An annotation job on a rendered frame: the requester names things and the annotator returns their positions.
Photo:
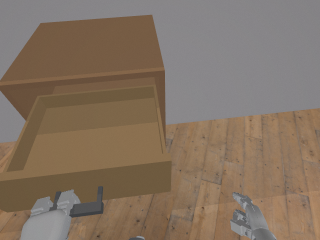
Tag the cabinet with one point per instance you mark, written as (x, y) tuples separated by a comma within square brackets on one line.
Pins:
[(86, 55)]

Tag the robot right hand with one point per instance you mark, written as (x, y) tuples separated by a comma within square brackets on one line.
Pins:
[(244, 223)]

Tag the robot left hand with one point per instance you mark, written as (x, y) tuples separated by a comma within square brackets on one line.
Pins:
[(50, 225)]

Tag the drawer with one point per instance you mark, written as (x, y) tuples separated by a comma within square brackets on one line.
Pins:
[(83, 140)]

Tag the handle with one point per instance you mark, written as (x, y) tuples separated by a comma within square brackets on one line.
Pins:
[(83, 209)]

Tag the right robot forearm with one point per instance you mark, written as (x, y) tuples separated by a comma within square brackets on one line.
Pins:
[(262, 234)]

